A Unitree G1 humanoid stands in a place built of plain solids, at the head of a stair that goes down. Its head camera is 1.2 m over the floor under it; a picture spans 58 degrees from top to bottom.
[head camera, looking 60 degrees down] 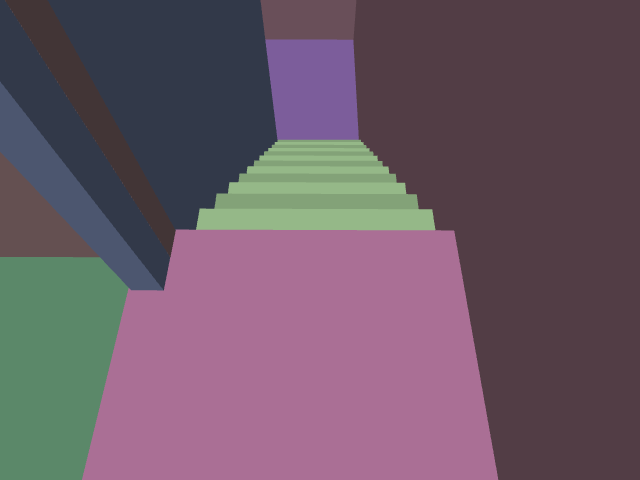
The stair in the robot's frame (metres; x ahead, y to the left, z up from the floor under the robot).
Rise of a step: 0.19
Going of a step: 0.21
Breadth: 0.90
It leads straight ahead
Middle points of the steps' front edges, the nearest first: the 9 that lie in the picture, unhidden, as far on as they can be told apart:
0.73 0.02 0.00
0.94 0.02 -0.19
1.16 0.02 -0.38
1.37 0.01 -0.58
1.58 0.01 -0.77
1.79 0.01 -0.96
2.00 0.01 -1.15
2.22 0.01 -1.34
2.43 0.01 -1.54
